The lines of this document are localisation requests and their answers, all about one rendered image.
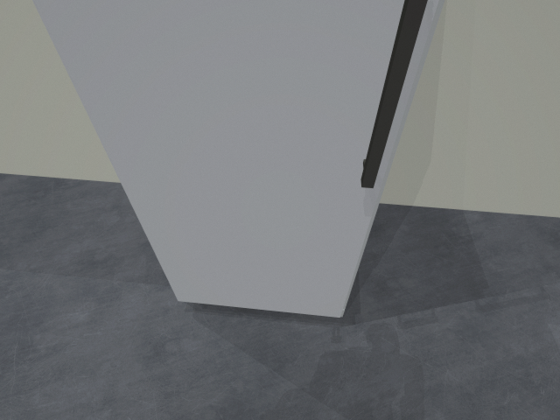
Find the handle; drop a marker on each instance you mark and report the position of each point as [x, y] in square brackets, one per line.
[405, 39]

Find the fridge door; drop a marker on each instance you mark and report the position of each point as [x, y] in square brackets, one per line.
[238, 130]

